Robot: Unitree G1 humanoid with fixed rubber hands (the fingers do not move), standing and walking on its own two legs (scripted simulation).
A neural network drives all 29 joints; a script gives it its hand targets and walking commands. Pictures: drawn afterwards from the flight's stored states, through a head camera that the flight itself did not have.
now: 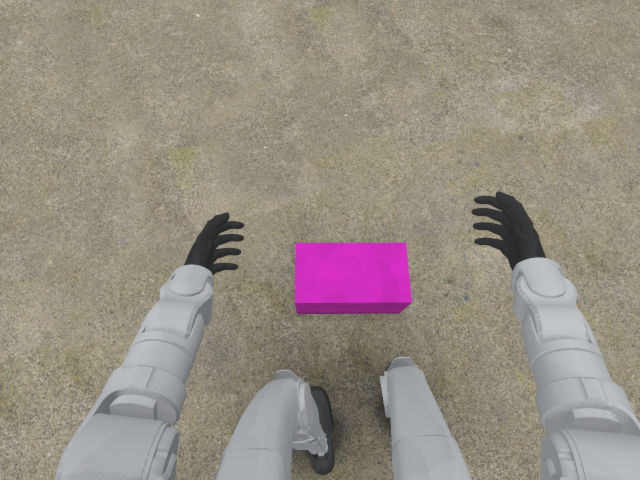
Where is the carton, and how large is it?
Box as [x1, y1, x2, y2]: [295, 243, 411, 313]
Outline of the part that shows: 296,243 295,305 297,313 390,313 401,311 411,302 405,243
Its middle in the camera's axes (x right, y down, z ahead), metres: +0.08 +0.12 +1.07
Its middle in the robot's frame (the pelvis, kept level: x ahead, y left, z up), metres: +0.50 -0.10 -0.62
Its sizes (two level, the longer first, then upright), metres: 0.297 0.162 0.152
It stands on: the floor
